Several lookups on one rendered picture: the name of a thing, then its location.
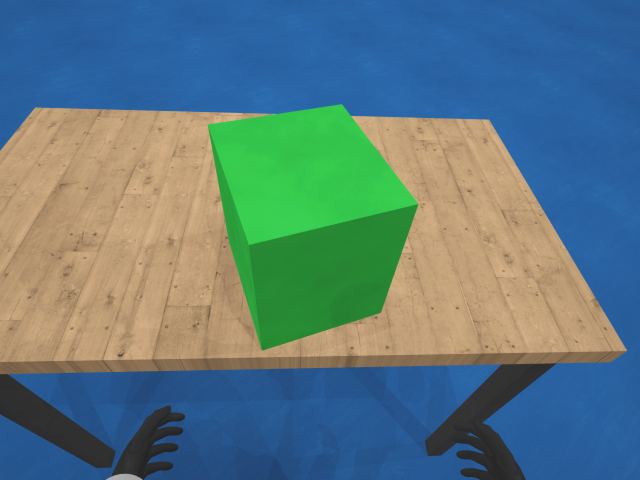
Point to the right robot hand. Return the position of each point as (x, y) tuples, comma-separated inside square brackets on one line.
[(497, 458)]

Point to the table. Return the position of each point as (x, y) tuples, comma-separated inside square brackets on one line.
[(115, 257)]

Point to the carton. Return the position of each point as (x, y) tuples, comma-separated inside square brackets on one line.
[(316, 219)]

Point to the left robot hand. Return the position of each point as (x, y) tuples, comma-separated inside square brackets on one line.
[(135, 457)]

